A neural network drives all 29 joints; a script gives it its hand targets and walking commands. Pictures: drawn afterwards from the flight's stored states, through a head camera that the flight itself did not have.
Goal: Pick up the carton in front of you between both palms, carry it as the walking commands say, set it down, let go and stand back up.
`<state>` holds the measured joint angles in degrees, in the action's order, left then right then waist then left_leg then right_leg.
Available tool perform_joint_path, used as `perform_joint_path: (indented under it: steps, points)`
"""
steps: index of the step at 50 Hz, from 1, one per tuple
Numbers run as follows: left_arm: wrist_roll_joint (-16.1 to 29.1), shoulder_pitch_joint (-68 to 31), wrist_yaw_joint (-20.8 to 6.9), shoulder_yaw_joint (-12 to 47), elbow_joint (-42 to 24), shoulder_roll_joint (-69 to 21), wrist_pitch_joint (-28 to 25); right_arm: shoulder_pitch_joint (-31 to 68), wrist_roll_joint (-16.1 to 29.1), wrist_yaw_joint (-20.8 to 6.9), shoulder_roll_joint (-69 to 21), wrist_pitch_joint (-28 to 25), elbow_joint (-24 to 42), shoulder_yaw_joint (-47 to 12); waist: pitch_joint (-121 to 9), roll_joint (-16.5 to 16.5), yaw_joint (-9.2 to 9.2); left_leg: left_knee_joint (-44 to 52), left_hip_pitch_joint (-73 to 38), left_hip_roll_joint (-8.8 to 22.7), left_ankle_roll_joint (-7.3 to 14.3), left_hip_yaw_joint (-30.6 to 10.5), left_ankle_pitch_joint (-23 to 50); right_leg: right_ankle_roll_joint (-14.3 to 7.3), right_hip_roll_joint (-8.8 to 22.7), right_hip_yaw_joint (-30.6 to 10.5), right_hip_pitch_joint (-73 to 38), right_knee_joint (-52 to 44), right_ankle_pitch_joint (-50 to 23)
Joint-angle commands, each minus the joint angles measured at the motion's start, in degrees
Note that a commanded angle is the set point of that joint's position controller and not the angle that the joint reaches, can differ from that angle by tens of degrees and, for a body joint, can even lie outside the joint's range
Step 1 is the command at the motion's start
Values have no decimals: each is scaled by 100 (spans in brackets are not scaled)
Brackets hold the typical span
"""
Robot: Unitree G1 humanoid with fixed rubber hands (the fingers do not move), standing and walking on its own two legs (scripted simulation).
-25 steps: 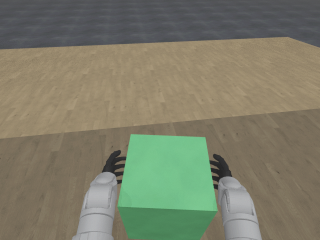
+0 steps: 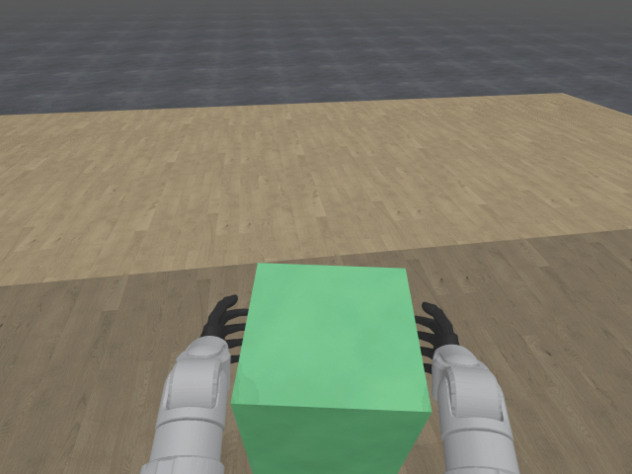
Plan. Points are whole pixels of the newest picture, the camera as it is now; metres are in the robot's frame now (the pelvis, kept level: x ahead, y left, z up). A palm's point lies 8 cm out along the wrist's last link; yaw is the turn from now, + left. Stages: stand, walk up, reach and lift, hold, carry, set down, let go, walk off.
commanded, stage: hold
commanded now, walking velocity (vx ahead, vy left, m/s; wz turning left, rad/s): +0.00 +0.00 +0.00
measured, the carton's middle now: (327, 374) +0.30 +0.00 -0.03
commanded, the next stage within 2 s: carry in 0.24 s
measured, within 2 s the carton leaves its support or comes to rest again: neither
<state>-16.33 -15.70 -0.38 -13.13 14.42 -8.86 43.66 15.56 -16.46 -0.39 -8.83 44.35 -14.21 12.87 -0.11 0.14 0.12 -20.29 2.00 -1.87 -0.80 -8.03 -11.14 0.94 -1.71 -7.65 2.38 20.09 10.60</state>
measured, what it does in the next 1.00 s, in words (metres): walks ahead: left foot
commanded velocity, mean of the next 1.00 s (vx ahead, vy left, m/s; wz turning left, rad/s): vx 0.40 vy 0.00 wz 0.00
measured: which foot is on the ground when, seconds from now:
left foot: down 0.00-0.62, up 0.64-0.82, down 0.84-1.00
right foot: down 0.00-0.86, up 0.88-1.00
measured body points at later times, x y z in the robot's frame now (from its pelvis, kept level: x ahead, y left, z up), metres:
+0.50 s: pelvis +0.04 +0.02 -0.01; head -0.01 +0.02 +0.44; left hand +0.34 +0.17 +0.06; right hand +0.34 -0.13 +0.06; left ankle +0.01 +0.14 -0.75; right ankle +0.02 -0.12 -0.73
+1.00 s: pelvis +0.28 +0.05 -0.01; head +0.28 +0.06 +0.44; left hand +0.57 +0.20 +0.08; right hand +0.56 -0.10 +0.07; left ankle +0.24 +0.12 -0.75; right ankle +0.21 -0.06 -0.67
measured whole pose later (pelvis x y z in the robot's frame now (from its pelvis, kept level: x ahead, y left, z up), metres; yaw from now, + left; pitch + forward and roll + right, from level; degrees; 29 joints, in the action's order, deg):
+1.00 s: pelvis +0.28 +0.05 -0.01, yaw -1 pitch +6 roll -1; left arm -5.7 -11.0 5.9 -8.1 -19.5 -8.0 71.9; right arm 10.8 -6.6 5.4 -7.9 71.5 18.5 6.3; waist -7.6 0.4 -0.4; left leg -25.1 14.2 1.3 3.1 12.3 -17.0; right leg 0.1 4.5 5.9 28.0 60.5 23.4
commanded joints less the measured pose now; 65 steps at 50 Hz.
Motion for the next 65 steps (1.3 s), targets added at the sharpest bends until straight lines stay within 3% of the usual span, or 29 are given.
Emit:
perform_joint_path:
  steps: [1,11,12,15,19,21,23,24,26,29,30,31,32,33,34,36,39,42,43,44,45,48,53,58,61,62,63,64,65]
  points:
    - [1514,-2904,-1423,3031,-122,-5297,-167,2967,1512,-1399,-5260,-229,201,-3014,-1001,18,-19,330,40,-353,-16,421,504,-5,-376,423,-147,-283,-463]
    - [1476,-3114,-1440,2973,54,-5331,-212,3210,1507,-1416,-5341,-267,59,-3010,-1120,-12,8,288,76,-354,2,443,348,4,-366,437,-141,-233,-334]
    - [1509,-3192,-1422,3029,16,-5308,-188,3271,1540,-1398,-5302,-266,125,-3044,-1240,-157,-44,-227,726,570,41,242,-446,-46,606,207,451,148,491]
    - [1647,-3164,-1321,3202,-332,-5267,-144,3407,1763,-1338,-5319,-215,443,-3294,-1129,-354,-11,-476,1436,307,73,339,-2674,-209,717,-228,1140,-290,3278]
    - [1959,-2957,-1124,3737,-1013,-5110,213,3381,2239,-1214,-5247,130,1092,-3910,-1625,-886,26,-1072,1466,37,5,1177,-1244,-561,1181,-494,1037,-296,2742]
    - [2190,-3031,-1039,4049,-1467,-4965,536,3376,2482,-1152,-5136,426,1401,-4123,-1561,-425,14,-391,954,273,134,878,-1607,-406,906,91,1643,184,2789]
    - [2492,-3305,-998,4299,-1818,-4907,918,3169,2611,-1068,-4925,787,1559,-4179,-1315,1433,-139,890,172,1643,662,-1289,-2917,14,193,1295,3010,2278,1907]
    - [2646,-3354,-991,4398,-1911,-4869,1123,3058,2625,-1005,-4777,979,1655,-4200,-983,1613,-153,978,4,2029,1008,-1848,-2410,5,306,1332,3595,2242,1878]
    - [3031,-3348,-993,4656,-2062,-4942,1424,3041,2740,-881,-4626,1315,2133,-4293,-1148,985,-151,697,48,1960,1088,-1287,-1143,-52,363,1357,3208,1723,1805]
    - [3331,-2849,-944,4767,-2376,-5074,1773,2843,3037,-782,-4747,1723,2753,-4556,-1866,751,-52,-208,789,1212,588,369,-691,-35,87,1833,933,236,429]
    - [3359,-2675,-925,4737,-2493,-5104,1896,2639,3097,-777,-4786,1842,2834,-4594,-2136,480,-5,-780,1564,1013,430,772,-1002,-126,411,1502,-293,55,363]
    - [3296,-2363,-890,4657,-2569,-5002,2006,2592,3165,-805,-4824,1981,2982,-4651,-2301,-580,119,-2090,2636,665,198,1356,-1258,-493,1429,-30,-1222,-511,1415]
    - [3134,-2215,-839,4540,-2588,-4890,2070,2824,3309,-875,-4882,2126,3209,-4720,-1863,-1676,175,-2732,4108,353,43,1571,-1698,-1145,2436,-1647,-1697,-611,1042]
    - [3065,-2215,-785,4534,-2790,-4929,2160,2908,3411,-943,-4918,2220,3244,-4755,-1550,-1422,194,-2973,4629,531,144,1276,-2172,-1479,2691,-1894,-1658,-591,210]
    - [3046,-2279,-742,4568,-3068,-4919,2242,2854,3509,-995,-4987,2270,3267,-4765,-1499,-1037,214,-3047,4757,611,190,1202,-2308,-1522,2640,-1622,-1647,-510,-438]
    - [3132,-2331,-718,4682,-3483,-5148,2361,2604,3562,-1016,-5046,2334,3377,-4713,-1767,-537,173,-2347,4259,676,167,1235,-1936,-1156,2372,-675,-1439,-485,-523]
    - [3297,-2214,-786,4792,-3868,-5137,2491,2272,3464,-935,-4983,2414,3684,-4725,-1825,-888,115,-1183,2799,284,90,1825,-736,-720,1766,632,-588,-381,-568]
    - [3419,-2119,-835,4800,-3945,-4770,2653,1982,3345,-833,-4800,2523,3706,-4582,-2126,-334,-32,-429,-352,224,203,2175,60,-292,1233,1711,1398,970,-35]
    - [3458,-2260,-868,4783,-4024,-4602,2731,1838,3240,-792,-4660,2557,3649,-4496,-2186,670,-188,363,-1037,1351,512,323,-1160,8,818,2118,2374,2456,484]
    - [3577,-2594,-903,4831,-4128,-4490,2836,1874,3098,-754,-4606,2576,3506,-4384,-2053,1848,-240,691,-1727,2455,1348,-1921,-790,155,219,1898,3868,3716,1745]
    - [3612,-2645,-935,4856,-3974,-4576,2880,2037,3119,-726,-4606,2632,3616,-4359,-1887,1344,-194,562,-1751,2734,1655,-2117,-22,-21,531,1203,4485,4488,2073]
    - [3620,-2454,-973,4753,-3682,-4739,2881,2312,3251,-719,-4875,2711,3733,-4510,-1923,116,-171,493,-1392,2442,1254,-917,1133,-159,976,924,4542,4458,1353]
    - [3162,-1899,-834,4641,-3423,-5108,2677,2279,3519,-937,-5128,2649,3742,-4736,-1669,572,-146,700,-1067,1743,823,720,2148,-29,641,1524,3861,2628,225]
    - [2980,-1747,-748,4667,-3540,-5106,2576,2019,3531,-1061,-5005,2553,3634,-4756,-1210,985,-163,595,-534,1446,647,1517,3230,-179,257,2204,2680,1057,-783]
    - [3026,-1650,-789,4710,-3526,-5103,2540,1965,3478,-1073,-4936,2529,3696,-4769,-1764,949,26,-916,-160,1260,338,2164,4224,-317,-144,2631,679,636,-796]
    - [3050,-1638,-818,4715,-3520,-5103,2528,1992,3459,-1078,-4910,2514,3709,-4771,-2102,717,134,-1939,490,1118,230,2182,3388,-308,73,2389,-456,636,-403]
    - [3041,-1594,-842,4689,-3462,-5060,2526,2036,3446,-1095,-4887,2515,3698,-4770,-2449,-56,234,-3393,1389,894,104,2072,1751,-544,1274,561,-1279,267,910]
    - [3029,-1610,-875,4681,-3280,-5087,2450,2114,3461,-1091,-4923,2530,3818,-4864,-2701,-1747,154,-4996,3080,41,-108,1635,-1160,-1468,2646,-2232,-2162,-596,1034]
    - [3172,-1656,-910,4740,-3363,-5247,2430,2146,3415,-1086,-4940,2481,3727,-4848,-2469,-1151,129,-5709,3586,347,82,928,-1519,-1539,2749,-2081,-1964,-751,371]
